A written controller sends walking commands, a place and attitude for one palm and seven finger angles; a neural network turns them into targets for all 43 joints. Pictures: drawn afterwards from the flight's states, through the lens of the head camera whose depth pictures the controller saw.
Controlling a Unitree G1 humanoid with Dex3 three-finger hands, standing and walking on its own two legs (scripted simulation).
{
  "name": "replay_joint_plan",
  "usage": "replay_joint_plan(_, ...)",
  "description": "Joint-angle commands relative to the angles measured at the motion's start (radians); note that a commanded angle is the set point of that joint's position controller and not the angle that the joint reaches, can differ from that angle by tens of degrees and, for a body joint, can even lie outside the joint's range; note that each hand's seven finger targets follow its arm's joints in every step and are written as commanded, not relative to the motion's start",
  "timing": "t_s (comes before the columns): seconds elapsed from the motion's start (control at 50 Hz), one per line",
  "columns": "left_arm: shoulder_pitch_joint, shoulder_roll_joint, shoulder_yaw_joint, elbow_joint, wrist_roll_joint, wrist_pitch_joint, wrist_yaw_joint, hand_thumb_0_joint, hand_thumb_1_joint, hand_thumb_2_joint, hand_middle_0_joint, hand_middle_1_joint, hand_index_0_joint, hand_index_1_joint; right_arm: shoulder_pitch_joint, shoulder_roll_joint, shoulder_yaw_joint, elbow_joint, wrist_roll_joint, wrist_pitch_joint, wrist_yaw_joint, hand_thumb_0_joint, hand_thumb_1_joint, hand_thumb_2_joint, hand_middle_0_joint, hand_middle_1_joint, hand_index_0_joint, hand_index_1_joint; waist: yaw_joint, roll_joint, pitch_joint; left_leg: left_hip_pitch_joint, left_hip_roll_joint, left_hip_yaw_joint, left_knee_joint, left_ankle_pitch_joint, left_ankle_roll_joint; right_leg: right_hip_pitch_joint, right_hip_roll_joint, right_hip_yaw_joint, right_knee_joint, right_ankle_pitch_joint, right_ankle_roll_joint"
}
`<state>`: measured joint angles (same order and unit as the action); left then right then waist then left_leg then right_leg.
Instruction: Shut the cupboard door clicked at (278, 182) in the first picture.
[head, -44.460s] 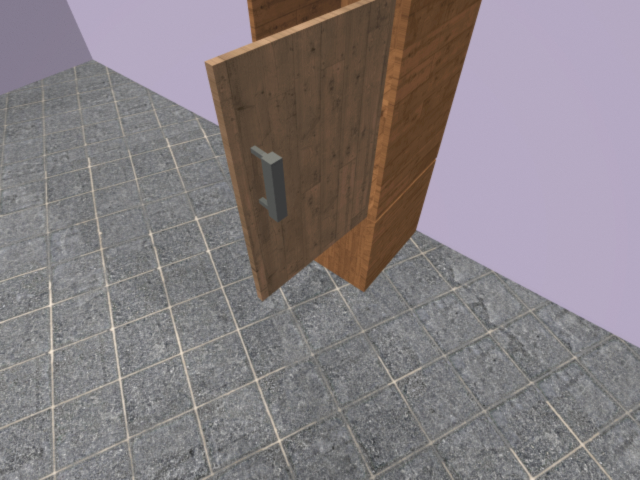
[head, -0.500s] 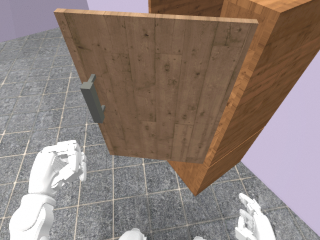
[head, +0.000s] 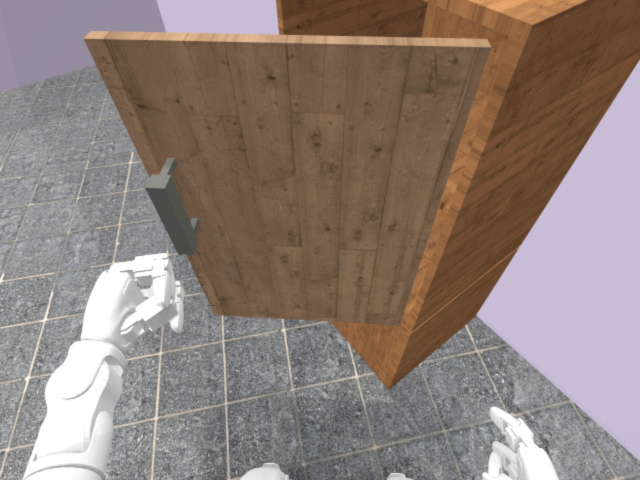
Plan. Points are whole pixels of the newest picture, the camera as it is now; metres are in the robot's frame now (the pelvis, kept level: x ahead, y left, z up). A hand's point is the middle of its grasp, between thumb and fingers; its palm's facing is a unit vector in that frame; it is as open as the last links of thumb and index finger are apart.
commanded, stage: bring the fist close to the handle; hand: left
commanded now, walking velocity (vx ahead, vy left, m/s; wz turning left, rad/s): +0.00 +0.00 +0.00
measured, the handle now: (179, 207) +0.45 +0.23 +0.08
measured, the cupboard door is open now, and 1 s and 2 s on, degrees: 49 49 30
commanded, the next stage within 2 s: push the door shut along its arc in 0.70 s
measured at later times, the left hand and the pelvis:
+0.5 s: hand (177, 256) +0.36 +0.20 +0.08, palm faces +0.00 -1.00 -0.02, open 3.1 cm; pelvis +0.00 +0.00 +0.00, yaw -1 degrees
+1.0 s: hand (188, 253) +0.37 +0.19 +0.08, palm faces -0.07 -1.00 -0.02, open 3.1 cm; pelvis +0.00 +0.01 +0.00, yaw -1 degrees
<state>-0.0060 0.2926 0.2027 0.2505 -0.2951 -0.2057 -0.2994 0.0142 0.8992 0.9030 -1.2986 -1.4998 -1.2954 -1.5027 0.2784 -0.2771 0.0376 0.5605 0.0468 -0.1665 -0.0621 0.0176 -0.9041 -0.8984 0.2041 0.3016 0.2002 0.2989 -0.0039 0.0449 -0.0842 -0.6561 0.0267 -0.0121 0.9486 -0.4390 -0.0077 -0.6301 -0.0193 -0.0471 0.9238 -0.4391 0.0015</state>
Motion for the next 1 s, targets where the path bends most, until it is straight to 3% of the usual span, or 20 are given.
replay_joint_plan(0.0, -0.390, 0.205, 0.129, -0.180, -0.024, -0.111, 0.021, 0.000, 0.900, 0.900, -1.300, -1.500, -1.300, -1.500, -0.056, -0.125, -0.058, -0.127, 0.002, -0.047, -0.018, 0.000, -0.900, -0.900, 0.200, 0.300, 0.200, 0.300, -0.017, -0.047, -0.214, 0.088, -0.030, -0.009, -0.150, 0.148, 0.025, 0.115, 0.024, 0.028, -0.144, 0.165, -0.018)
replay_joint_plan(0.02, -0.407, 0.229, 0.142, -0.192, -0.017, -0.132, 0.032, 0.000, 0.900, 0.900, -1.300, -1.500, -1.300, -1.500, -0.055, -0.125, -0.058, -0.120, -0.003, -0.046, -0.020, 0.000, -0.900, -0.900, 0.200, 0.300, 0.200, 0.300, -0.009, -0.036, -0.243, 0.096, -0.029, -0.006, -0.144, 0.169, 0.027, 0.131, 0.025, 0.034, -0.135, 0.187, -0.020)
replay_joint_plan(0.08, -0.398, 0.190, 0.103, -0.171, 0.007, -0.165, 0.038, 0.000, 0.900, 0.900, -1.300, -1.500, -1.300, -1.500, -0.050, -0.114, -0.059, -0.112, -0.003, -0.048, -0.009, 0.000, -0.900, -0.900, 0.200, 0.300, 0.200, 0.300, -0.001, 0.059, -0.306, 0.145, -0.028, -0.001, -0.142, 0.232, 0.021, 0.135, 0.023, 0.024, -0.104, 0.264, -0.026)
replay_joint_plan(0.16, -0.411, 0.192, 0.086, -0.005, 0.021, -0.121, 0.010, 0.000, 0.900, 0.900, -1.300, -1.500, -1.300, -1.500, -0.027, -0.127, -0.063, -0.095, 0.003, -0.025, -0.002, 0.000, -0.900, -0.900, 0.200, 0.300, 0.200, 0.300, -0.022, -0.010, -0.244, 0.094, -0.028, 0.005, -0.144, 0.202, 0.024, 0.120, 0.022, 0.027, -0.126, 0.256, -0.018)
replay_joint_plan(0.24, -0.493, 0.223, 0.113, 0.083, 0.006, -0.074, -0.012, 0.000, 0.900, 0.900, -1.300, -1.500, -1.300, -1.500, -0.026, -0.139, -0.062, -0.106, 0.008, -0.002, -0.008, 0.000, -0.900, -0.900, 0.200, 0.300, 0.200, 0.300, -0.023, -0.060, -0.221, 0.060, -0.031, 0.007, -0.149, 0.165, 0.027, 0.128, 0.017, 0.040, -0.154, 0.216, -0.014)
replay_joint_plan(0.3, -0.598, 0.232, 0.129, 0.074, -0.005, -0.097, -0.009, 0.000, 0.900, 0.900, -1.300, -1.500, -1.300, -1.500, -0.030, -0.135, -0.061, -0.107, 0.006, 0.002, -0.011, 0.000, -0.900, -0.900, 0.200, 0.300, 0.200, 0.300, -0.020, -0.037, -0.261, 0.077, -0.033, 0.007, -0.141, 0.172, 0.027, 0.133, 0.018, 0.043, -0.146, 0.222, -0.016)
replay_joint_plan(0.32, -0.585, 0.276, 0.167, 0.071, -0.003, -0.113, -0.002, 0.000, 0.900, 0.900, -1.300, -1.500, -1.300, -1.500, -0.024, -0.139, -0.062, -0.107, 0.001, 0.004, -0.012, 0.000, -0.900, -0.900, 0.200, 0.300, 0.200, 0.300, -0.009, -0.048, -0.281, 0.075, -0.030, 0.006, -0.136, 0.191, 0.028, 0.155, 0.019, 0.047, -0.141, 0.237, -0.018)
replay_joint_plan(0.4, -0.544, 0.263, 0.163, 0.065, 0.005, -0.168, -0.007, 0.000, 0.900, 0.900, -1.300, -1.500, -1.300, -1.500, -0.015, -0.129, -0.066, -0.107, -0.002, 0.008, -0.001, 0.000, -0.900, -0.900, 0.200, 0.300, 0.200, 0.300, 0.004, -0.007, -0.355, 0.104, -0.030, 0.014, -0.125, 0.267, 0.026, 0.186, 0.020, 0.046, -0.106, 0.340, -0.020)
replay_joint_plan(0.42, -0.519, 0.293, 0.183, 0.083, 0.010, -0.170, -0.008, 0.000, 0.900, 0.900, -1.300, -1.500, -1.300, -1.500, -0.007, -0.135, -0.069, -0.103, -0.003, 0.012, 0.000, 0.000, -0.900, -0.900, 0.200, 0.300, 0.200, 0.300, 0.008, -0.018, -0.359, 0.099, -0.028, 0.014, -0.121, 0.277, 0.028, 0.197, 0.022, 0.047, -0.104, 0.349, -0.020)
replay_joint_plan(0.46, -0.513, 0.239, 0.135, 0.083, 0.013, -0.163, -0.021, 0.000, 0.900, 0.900, -1.300, -1.500, -1.300, -1.500, -0.009, -0.129, -0.070, -0.107, 0.002, 0.017, 0.005, 0.000, -0.900, -0.900, 0.200, 0.300, 0.200, 0.300, -0.004, 0.001, -0.330, 0.104, -0.028, 0.016, -0.129, 0.275, 0.026, 0.167, 0.023, 0.038, -0.106, 0.351, -0.019)
replay_joint_plan(0.5, -0.505, 0.244, 0.138, 0.106, 0.006, -0.141, -0.031, 0.000, 0.900, 0.900, -1.300, -1.500, -1.300, -1.500, -0.006, -0.135, -0.071, -0.108, 0.006, 0.023, 0.005, 0.000, -0.900, -0.900, 0.200, 0.300, 0.200, 0.300, -0.009, -0.011, -0.289, 0.091, -0.028, 0.015, -0.136, 0.250, 0.027, 0.153, 0.025, 0.038, -0.121, 0.329, -0.017)
replay_joint_plan(0.52, -0.499, 0.276, 0.162, 0.111, 0.006, -0.135, -0.032, 0.000, 0.900, 0.900, -1.300, -1.500, -1.300, -1.500, -0.002, -0.142, -0.073, -0.106, 0.004, 0.027, 0.002, 0.000, -0.900, -0.900, 0.200, 0.300, 0.200, 0.300, -0.003, -0.020, -0.293, 0.090, -0.027, 0.013, -0.137, 0.252, 0.028, 0.163, 0.026, 0.039, -0.123, 0.325, -0.020)
replay_joint_plan(0.54, -0.508, 0.235, 0.130, 0.089, -0.001, -0.129, -0.037, 0.000, 0.900, 0.900, -1.300, -1.500, -1.300, -1.500, -0.013, -0.135, -0.070, -0.117, 0.007, 0.028, 0.003, 0.000, -0.900, -0.900, 0.200, 0.300, 0.200, 0.300, -0.011, -0.002, -0.286, 0.097, -0.030, 0.016, -0.141, 0.250, 0.029, 0.157, 0.023, 0.037, -0.127, 0.327, -0.018)
replay_joint_plan(0.62, -0.552, 0.263, 0.154, 0.055, -0.010, -0.140, -0.027, 0.000, 0.900, 0.900, -1.300, -1.500, -1.300, -1.500, -0.012, -0.139, -0.071, -0.111, 0.005, 0.027, -0.006, 0.000, -0.900, -0.900, 0.200, 0.300, 0.200, 0.300, -0.018, -0.027, -0.287, 0.107, -0.026, 0.009, -0.138, 0.240, 0.030, 0.148, 0.029, 0.035, -0.130, 0.307, -0.018)
replay_joint_plan(0.68, -0.606, 0.230, 0.126, 0.067, -0.004, -0.162, -0.018, 0.000, 0.900, 0.900, -1.300, -1.500, -1.300, -1.500, -0.018, -0.133, -0.069, -0.099, 0.005, 0.023, -0.008, 0.000, -0.900, -0.900, 0.200, 0.300, 0.200, 0.300, -0.033, -0.017, -0.271, 0.106, -0.025, 0.005, -0.137, 0.204, 0.028, 0.112, 0.030, 0.034, -0.127, 0.266, -0.017)
replay_joint_plan(0.78, -0.600, 0.211, 0.095, 0.077, 0.016, -0.164, -0.013, 0.000, 0.900, 0.900, -1.300, -1.500, -1.300, -1.500, -0.016, -0.134, -0.071, -0.094, 0.003, 0.019, -0.004, 0.000, -0.900, -0.900, 0.200, 0.300, 0.200, 0.300, -0.025, 0.041, -0.313, 0.150, -0.021, -0.008, -0.141, 0.214, 0.021, 0.092, 0.031, 0.020, -0.112, 0.258, -0.025)
replay_joint_plan(0.8, -0.574, 0.222, 0.102, 0.087, 0.019, -0.157, -0.015, 0.000, 0.900, 0.900, -1.300, -1.500, -1.300, -1.500, -0.012, -0.138, -0.072, -0.097, 0.004, 0.020, -0.004, 0.000, -0.900, -0.900, 0.200, 0.300, 0.200, 0.300, -0.023, 0.016, -0.317, 0.147, -0.021, -0.010, -0.140, 0.229, 0.022, 0.103, 0.031, 0.018, -0.110, 0.274, -0.025)
replay_joint_plan(0.86, -0.650, 0.204, 0.064, 0.098, 0.029, -0.142, -0.023, 0.000, 0.900, 0.900, -1.300, -1.500, -1.300, -1.500, -0.012, -0.138, -0.068, -0.092, 0.006, 0.025, -0.004, 0.000, -0.900, -0.900, 0.200, 0.300, 0.200, 0.300, -0.044, 0.031, -0.306, 0.156, -0.018, -0.016, -0.140, 0.224, 0.021, 0.072, 0.032, 0.012, -0.109, 0.267, -0.023)
replay_joint_plan(0.92, -0.741, 0.235, 0.080, 0.134, 0.031, -0.136, -0.016, 0.000, 0.900, 0.900, -1.300, -1.500, -1.300, -1.500, -0.005, -0.146, -0.066, -0.080, 0.003, 0.031, -0.010, 0.000, -0.900, -0.900, 0.200, 0.300, 0.200, 0.300, -0.056, 0.009, -0.287, 0.149, -0.017, -0.024, -0.135, 0.200, 0.023, 0.046, 0.034, 0.012, -0.112, 0.240, -0.023)
replay_joint_plan(0.98, -0.758, 0.260, 0.108, 0.191, 0.030, -0.142, -0.020, 0.000, 0.900, 0.900, -1.300, -1.500, -1.300, -1.500, -0.008, -0.145, -0.061, -0.084, 0.003, 0.038, -0.009, 0.000, -0.900, -0.900, 0.200, 0.300, 0.200, 0.300, -0.047, -0.021, -0.289, 0.125, -0.020, -0.021, -0.138, 0.188, 0.022, 0.070, 0.031, 0.015, -0.113, 0.235, -0.024)
